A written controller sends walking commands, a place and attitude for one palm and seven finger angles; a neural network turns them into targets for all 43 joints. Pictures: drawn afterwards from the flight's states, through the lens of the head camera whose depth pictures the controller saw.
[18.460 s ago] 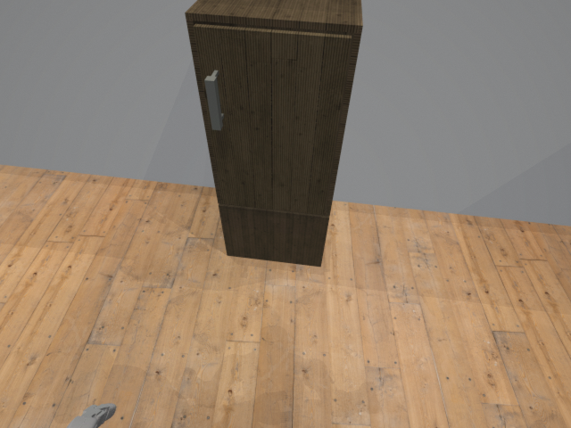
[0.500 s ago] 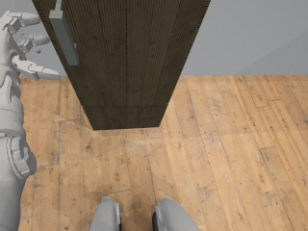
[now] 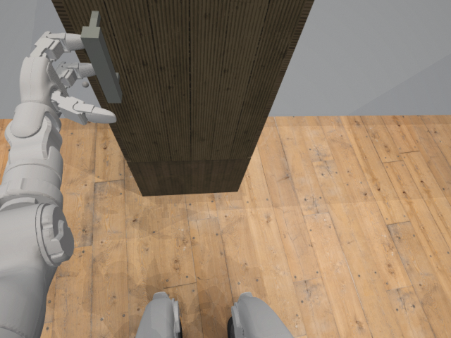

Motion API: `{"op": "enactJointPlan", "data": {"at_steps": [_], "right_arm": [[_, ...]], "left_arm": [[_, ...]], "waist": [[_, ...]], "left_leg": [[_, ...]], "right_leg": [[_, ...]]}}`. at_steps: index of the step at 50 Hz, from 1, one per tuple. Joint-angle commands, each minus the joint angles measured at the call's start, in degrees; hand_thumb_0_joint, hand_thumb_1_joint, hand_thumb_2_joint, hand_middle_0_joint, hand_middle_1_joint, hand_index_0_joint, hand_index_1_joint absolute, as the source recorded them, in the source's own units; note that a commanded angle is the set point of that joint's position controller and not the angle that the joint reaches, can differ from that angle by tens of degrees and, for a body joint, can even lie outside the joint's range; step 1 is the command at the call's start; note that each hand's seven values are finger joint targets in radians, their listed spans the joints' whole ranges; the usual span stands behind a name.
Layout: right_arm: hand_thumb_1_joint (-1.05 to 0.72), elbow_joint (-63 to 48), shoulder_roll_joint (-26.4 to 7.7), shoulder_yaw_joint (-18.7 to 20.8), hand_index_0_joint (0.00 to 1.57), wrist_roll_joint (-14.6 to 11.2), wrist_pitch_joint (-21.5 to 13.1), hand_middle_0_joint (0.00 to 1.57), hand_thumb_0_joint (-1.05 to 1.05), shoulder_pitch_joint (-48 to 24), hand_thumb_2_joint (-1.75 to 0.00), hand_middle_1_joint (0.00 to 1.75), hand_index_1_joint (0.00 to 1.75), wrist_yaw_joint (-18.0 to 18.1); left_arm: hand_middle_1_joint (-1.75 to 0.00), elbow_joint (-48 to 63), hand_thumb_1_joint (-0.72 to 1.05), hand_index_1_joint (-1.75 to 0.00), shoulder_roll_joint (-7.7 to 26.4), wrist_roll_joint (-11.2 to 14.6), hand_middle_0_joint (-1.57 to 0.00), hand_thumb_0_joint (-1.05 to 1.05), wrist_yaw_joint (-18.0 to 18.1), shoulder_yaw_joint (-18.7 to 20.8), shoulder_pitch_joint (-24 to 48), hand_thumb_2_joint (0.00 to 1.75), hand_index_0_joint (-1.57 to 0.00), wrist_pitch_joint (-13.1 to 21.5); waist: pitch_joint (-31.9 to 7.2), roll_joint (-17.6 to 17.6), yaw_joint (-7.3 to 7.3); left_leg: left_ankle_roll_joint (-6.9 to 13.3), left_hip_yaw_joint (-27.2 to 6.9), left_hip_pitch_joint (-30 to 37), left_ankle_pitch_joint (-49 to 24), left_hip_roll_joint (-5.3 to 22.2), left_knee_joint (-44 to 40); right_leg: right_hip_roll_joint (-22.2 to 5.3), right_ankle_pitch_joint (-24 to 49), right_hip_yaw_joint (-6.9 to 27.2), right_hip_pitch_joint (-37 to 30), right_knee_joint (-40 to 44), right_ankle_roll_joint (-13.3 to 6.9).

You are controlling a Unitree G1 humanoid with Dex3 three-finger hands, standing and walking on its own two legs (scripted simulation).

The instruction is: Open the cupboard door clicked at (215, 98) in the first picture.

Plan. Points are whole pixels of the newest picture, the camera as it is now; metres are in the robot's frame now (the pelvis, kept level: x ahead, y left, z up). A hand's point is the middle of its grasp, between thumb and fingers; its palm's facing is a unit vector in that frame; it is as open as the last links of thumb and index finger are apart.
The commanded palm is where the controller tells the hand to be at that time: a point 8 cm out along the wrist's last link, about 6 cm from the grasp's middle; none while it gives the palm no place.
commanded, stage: slide the fingers in behind the handle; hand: left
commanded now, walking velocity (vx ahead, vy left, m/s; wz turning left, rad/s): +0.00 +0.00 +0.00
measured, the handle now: (105, 60) +0.57 +0.16 +0.09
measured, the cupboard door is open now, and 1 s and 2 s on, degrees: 0 0 0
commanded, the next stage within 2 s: close the thumb around the handle in 1.06 s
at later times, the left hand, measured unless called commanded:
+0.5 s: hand (109, 84) +0.53 +0.15 +0.08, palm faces +0.00 -1.00 -0.02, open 13.9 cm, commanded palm +0.50 +0.19 +0.08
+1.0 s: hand (117, 84) +0.52 +0.14 +0.09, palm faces +0.00 -1.00 -0.01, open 14.0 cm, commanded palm +0.50 +0.18 +0.08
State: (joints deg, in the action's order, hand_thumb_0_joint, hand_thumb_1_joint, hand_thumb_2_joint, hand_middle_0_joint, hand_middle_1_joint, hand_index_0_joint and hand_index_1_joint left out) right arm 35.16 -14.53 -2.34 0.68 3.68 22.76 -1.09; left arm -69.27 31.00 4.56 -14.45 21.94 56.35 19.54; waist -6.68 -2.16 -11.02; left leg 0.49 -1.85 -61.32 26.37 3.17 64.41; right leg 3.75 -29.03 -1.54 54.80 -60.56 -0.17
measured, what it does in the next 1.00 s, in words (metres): stands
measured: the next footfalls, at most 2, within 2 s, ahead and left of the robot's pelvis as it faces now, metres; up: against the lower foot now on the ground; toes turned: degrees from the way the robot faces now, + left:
none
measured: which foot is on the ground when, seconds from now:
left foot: down 0.00-1.00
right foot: down 0.00-1.00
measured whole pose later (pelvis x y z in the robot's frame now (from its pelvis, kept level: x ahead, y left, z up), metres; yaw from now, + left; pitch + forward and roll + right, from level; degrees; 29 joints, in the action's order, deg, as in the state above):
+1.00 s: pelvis +0.00 -0.01 +0.00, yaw +1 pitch +23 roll -3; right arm 36.3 -14.9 -0.9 1.6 3.3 23.7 -2.3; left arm -67.8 24.5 3.4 -7.4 18.9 56.2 22.7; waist -7.2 -2.6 -11.0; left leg -0.2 -1.9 -61.3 25.9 2.9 64.2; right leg 3.5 -29.3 -1.6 55.4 -61.8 -0.9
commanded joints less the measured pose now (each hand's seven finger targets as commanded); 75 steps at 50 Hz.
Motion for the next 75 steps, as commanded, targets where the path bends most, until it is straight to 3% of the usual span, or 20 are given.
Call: {"op": "enactJointPlan", "data": {"at_steps": [1, 5, 9, 12, 16, 20, 21, 26, 28, 31, 38, 45, 47, 52, 58, 61, 64, 70, 73, 75], "right_arm": [[-0.9, -1.9, -11.0, 4.3, 0.2, 0.1, -1.1, 0.2, 0.0, 10.5, -0.9, 0.3, 0.3, 0.9], [-0.9, -1.2, -11.1, 4.5, 0.2, 0.5, -1.4, 0.2, 0.0, 11.0, -0.9, 0.3, 0.3, 0.9], [-0.9, -0.6, -10.7, 4.8, 0.2, 0.7, -1.3, 0.2, 0.0, 11.0, -0.9, 0.3, 0.3, 0.3], [-0.9, -0.4, -10.8, 5.0, 0.2, 0.9, -1.2, 0.2, 0.0, 11.4, -0.9, 0.3, 0.3, 0.2], [-0.9, -0.6, -11.1, 4.8, 0.2, 0.8, -1.1, 0.2, 0.0, 11.4, -0.9, 0.3, 0.3, 0.1], [-0.9, -1.2, -10.7, 4.7, 0.2, 1.3, -1.2, 0.2, 0.0, 11.1, -0.9, 0.3, 0.3, -0.3], [-0.9, -1.4, -10.4, 4.6, 0.2, 1.2, -1.3, 0.2, 0.0, 10.7, -0.9, 0.3, 0.3, -0.6], [-0.9, -1.2, -10.8, 4.9, 0.2, 1.2, -1.4, 0.2, 0.0, 10.9, -0.9, 0.3, 0.3, -0.6], [-0.9, -1.2, -10.7, 5.0, 0.2, 1.2, -1.5, 0.2, 0.0, 11.0, -0.9, 0.3, 0.3, -0.5], [-0.9, -1.0, -10.4, 4.9, 0.2, 1.2, -1.6, 0.2, 0.0, 10.7, -0.9, 0.3, 0.3, -0.8], [-0.9, -1.4, -10.5, 4.6, 0.2, 1.2, -1.5, 0.2, 0.0, 10.8, -0.9, 0.3, 0.3, -0.6], [-0.9, -1.7, -10.3, 5.0, 0.2, 0.8, -1.4, 0.2, 0.0, 10.6, -0.9, 0.3, 0.3, -0.3], [-0.9, -1.6, -10.1, 4.9, 0.2, 0.9, -1.4, 0.2, 0.0, 10.7, -0.9, 0.3, 0.3, -0.5], [-0.9, -1.5, -10.2, 4.9, 0.2, 0.8, -1.1, 0.2, 0.0, 10.6, -0.9, 0.3, 0.3, -0.5], [-0.9, -1.3, -10.2, 5.1, 0.2, 0.7, -1.3, 0.2, 0.0, 10.0, -0.9, 0.3, 0.3, -0.3], [-0.9, -1.4, -10.1, 5.1, 0.2, 0.7, -1.3, 0.2, 0.0, 9.7, -0.9, 0.3, 0.3, -0.5], [-0.9, -1.1, -10.4, 5.0, 0.2, 0.6, -1.1, 0.2, 0.0, 9.9, -0.9, 0.3, 0.3, -0.4], [-0.9, -1.5, -10.4, 4.9, 0.2, 0.7, -1.4, 0.2, 0.0, 9.9, -0.9, 0.3, 0.3, -0.1], [-0.9, -1.1, -10.1, 5.0, 0.2, 0.9, -1.5, 0.2, 0.0, 9.7, -0.9, 0.3, 0.3, -0.4], [-0.9, -1.1, -10.3, 5.1, 0.2, 0.9, -1.3, 0.2, 0.0, 9.8, -0.9, 0.3, 0.3, -0.5]], "left_arm": [[-1.2, 12.1, -0.5, -1.2, 11.8, 0.7, -0.3, 0.0, 0.1, 0.5, 26.9, 0.3, -0.3, 4.9], [-1.2, 14.2, -0.5, -1.2, 12.3, 0.3, -0.3, 0.0, 0.9, 0.9, 28.6, 0.3, -0.3, 6.0], [-1.2, 16.2, -0.5, -1.2, 7.5, -0.1, -0.3, 0.0, 1.9, -2.5, 29.4, 0.3, -0.3, 6.4], [-1.2, 15.6, -0.5, -1.2, 5.1, 0.3, -0.3, 0.0, 2.9, -3.8, 29.7, 0.3, -0.3, 5.7], [-1.2, 12.0, -0.5, -1.2, 7.3, -0.1, -0.3, 0.0, 4.9, -1.5, 28.5, 0.3, -0.3, 4.4], [-1.2, 13.4, -0.5, -1.2, 7.3, -1.6, -0.3, 0.0, 6.9, -1.2, 27.7, 0.3, -0.3, 6.2], [-1.2, 12.6, -0.5, -1.2, 4.0, -1.8, -0.3, 0.0, 6.9, -3.9, 27.2, 0.3, -0.3, 6.3], [-1.2, 12.0, -0.5, -1.2, 4.8, -1.0, -0.3, 0.0, 6.6, -3.1, 28.3, 0.3, -0.3, 6.9], [-1.2, 13.9, -0.5, -1.2, 5.0, -0.7, -0.3, 0.0, 6.7, -2.4, 29.0, 0.3, -0.3, 7.3], [-1.2, 12.5, -0.5, -1.2, 2.4, -0.9, -0.3, 0.0, 7.4, -4.2, 28.6, 0.3, -0.3, 7.0], [-1.2, 12.1, -0.5, -1.2, 7.1, -2.3, -0.3, 0.0, 9.0, -1.2, 29.3, 0.3, -0.3, 7.5], [-1.2, 14.1, -0.5, -1.2, 5.5, -0.7, -0.3, 0.0, 7.0, -2.0, 27.4, 0.3, -0.3, 7.5], [-1.2, 14.1, -0.5, -1.2, 3.6, -0.2, -0.3, 0.0, 6.6, -3.1, 26.9, 0.3, -0.3, 7.5], [-1.2, 12.9, -0.5, -1.2, 4.4, -0.1, -0.3, 0.0, 6.9, -2.2, 25.4, 0.3, -0.3, 6.7], [-1.2, 14.7, -0.5, -1.2, 4.9, -0.5, -0.3, 0.0, 7.1, -2.3, 26.6, 0.3, -0.3, 8.3], [-1.22, 13.7, -0.33, -1.22, 3.6, -0.7, -0.31, 0.0, 7.0, -3.4, 25.1, 0.37, -0.31, 8.3], [-1.24, 11.8, -0.16, -1.24, 4.0, -0.8, -0.32, 0.0, 7.0, -3.5, 26.2, 0.44, -0.32, 7.4], [-1.27, 13.9, 0.17, -1.27, 6.1, -0.1, -0.35, 0.0, 7.2, -1.2, 27.2, 0.59, -0.35, 7.8], [-1.29, 15.3, 0.34, -1.29, 3.5, -0.8, -0.36, 0.0, 7.2, -3.6, 28.3, 0.66, -0.36, 8.9], [-1.3, 13.8, 0.45, -1.3, 2.9, -0.8, -0.37, 0.0, 7.3, -3.8, 26.3, 0.71, -0.37, 8.3]], "waist": [[-26.9, -6.6, -1.38], [-30.2, -8.9, -1.43], [-31.9, -11.4, -1.6], [-30.3, -10.3, -2.34], [-27.0, -6.6, -1.9], [-27.8, -7.3, -1.12], [-26.7, -6.8, -1.86], [-27.1, -5.5, -2.09], [-30.2, -6.7, -1.47], [-27.7, -6.1, -2.0], [-28.0, -4.6, -1.74], [-31.1, -4.6, -1.27], [-29.8, -6.1, -1.17], [-27.0, -4.2, -1.05], [-28.3, -5.2, -1.07], [-27.4, -5.7, -0.8], [-26.1, -4.6, -1.74], [-29.8, -4.8, -0.7], [-30.3, -7.1, -1.21], [-28.8, -5.8, -1.33]], "left_leg": [[1.6, -1.8, 26.3, -20.2, -1.5, -4.5], [1.3, -2.5, 29.8, -22.6, -1.1, -4.2], [0.8, -3.2, 33.8, -25.8, -0.9, -4.0], [0.9, -3.5, 33.8, -24.9, -1.0, -4.5], [1.1, -3.1, 29.2, -20.8, -1.3, -5.5], [1.1, -2.7, 29.3, -21.8, -1.5, -5.2], [1.2, -2.5, 28.8, -20.8, -1.7, -5.2], [1.2, -2.4, 27.7, -18.9, -1.7, -5.3], [1.1, -2.4, 29.6, -20.9, -1.7, -5.1], [1.2, -2.3, 28.2, -19.4, -1.8, -5.0], [1.6, -1.4, 24.4, -17.9, -2.2, -4.7], [1.6, -1.0, 25.9, -20.2, -2.3, -4.6], [1.6, -1.1, 26.8, -20.7, -2.4, -4.7], [1.7, -0.8, 24.9, -19.6, -2.4, -4.9], [1.5, -1.0, 26.5, -19.9, -2.2, -4.9], [1.3, -1.0, 26.2, -19.2, -2.4, -5.1], [1.5, -1.3, 25.5, -18.5, -2.2, -4.9], [1.5, -1.3, 26.0, -20.3, -2.4, -4.8], [1.2, -1.7, 29.0, -21.9, -2.0, -4.4], [1.2, -1.8, 28.3, -20.6, -2.0, -4.8]], "right_leg": [[0.5, 19.2, 0.1, -3.9, 7.2, -0.8], [0.5, 19.6, -0.3, -2.7, 6.5, -1.0], [0.6, 20.4, -1.0, -1.0, 6.2, -1.2], [0.7, 19.3, -1.3, -0.3, 6.7, -1.3], [0.6, 17.7, -1.2, -1.9, 7.3, -1.1], [0.4, 18.3, -1.1, -2.1, 6.8, -1.2], [0.5, 17.9, -1.0, -1.7, 7.0, -1.1], [0.5, 17.3, -0.8, -2.9, 7.2, -1.0], [0.4, 18.9, -0.7, -3.3, 6.7, -1.1], [0.4, 17.8, -0.8, -2.4, 7.0, -1.0], [0.2, 18.7, 0.2, -5.3, 6.8, -0.6], [0.2, 22.2, 0.5, -8.0, 6.9, -0.6], [0.3, 22.1, 0.2, -6.9, 6.9, -0.8], [0.3, 22.0, 0.4, -7.4, 7.5, -0.7], [0.2, 21.6, 0.5, -6.5, 7.3, -0.7], [0.1, 20.8, 0.3, -6.2, 7.3, -0.8], [0.1, 19.7, 0.2, -4.7, 7.3, -0.7], [0.1, 21.8, 0.5, -7.4, 6.8, -0.7], [0.1, 21.4, 0.0, -4.4, 6.3, -0.8], [0.3, 20.1, -0.3, -4.1, 6.8, -0.8]]}}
